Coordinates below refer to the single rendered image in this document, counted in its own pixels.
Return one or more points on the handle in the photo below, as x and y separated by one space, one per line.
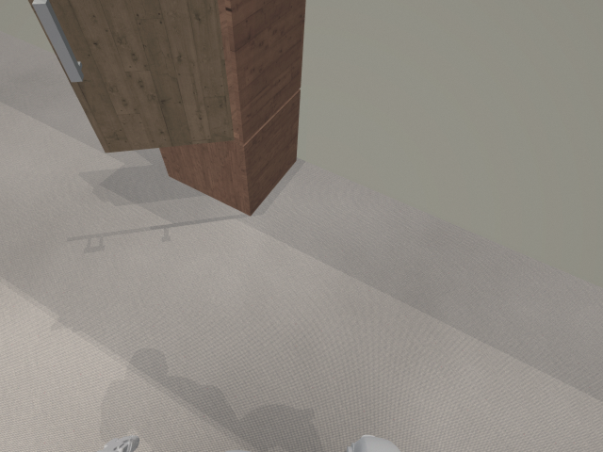
56 35

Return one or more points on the cupboard door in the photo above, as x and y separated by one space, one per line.
154 71

